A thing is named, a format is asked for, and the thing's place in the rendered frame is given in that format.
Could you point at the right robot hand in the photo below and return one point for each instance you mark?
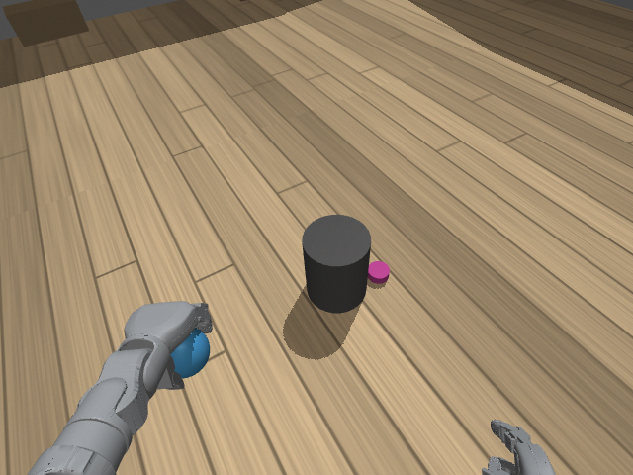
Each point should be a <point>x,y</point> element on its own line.
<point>530,459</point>

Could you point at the left robot arm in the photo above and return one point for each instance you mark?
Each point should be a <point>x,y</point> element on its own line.
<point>99,434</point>

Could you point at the left robot hand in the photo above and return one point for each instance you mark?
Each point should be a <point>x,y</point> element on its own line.
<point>172,323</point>

